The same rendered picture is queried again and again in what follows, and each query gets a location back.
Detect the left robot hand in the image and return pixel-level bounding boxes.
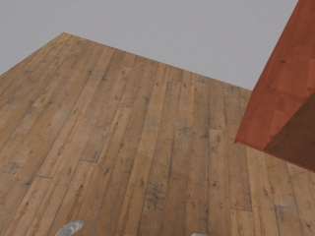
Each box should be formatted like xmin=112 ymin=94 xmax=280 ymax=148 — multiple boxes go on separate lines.
xmin=55 ymin=220 xmax=84 ymax=236

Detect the wardrobe door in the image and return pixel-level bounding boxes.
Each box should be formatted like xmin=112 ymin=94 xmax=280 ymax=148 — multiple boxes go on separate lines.
xmin=264 ymin=91 xmax=315 ymax=171

